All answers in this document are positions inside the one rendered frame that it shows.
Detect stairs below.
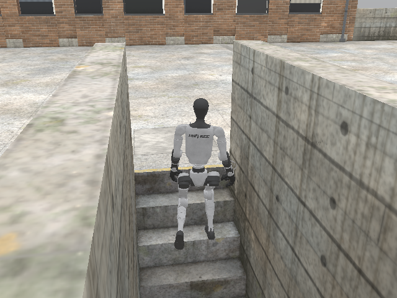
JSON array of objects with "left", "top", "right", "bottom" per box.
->
[{"left": 135, "top": 167, "right": 246, "bottom": 298}]

